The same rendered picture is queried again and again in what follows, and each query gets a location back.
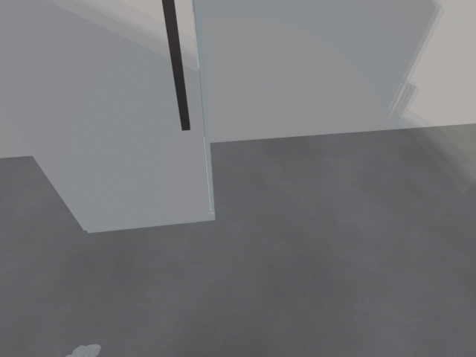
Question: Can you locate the fridge door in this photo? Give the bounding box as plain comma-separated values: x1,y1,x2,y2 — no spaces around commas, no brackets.
0,0,210,231

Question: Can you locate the handle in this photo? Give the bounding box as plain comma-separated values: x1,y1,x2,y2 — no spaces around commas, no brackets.
162,0,190,131

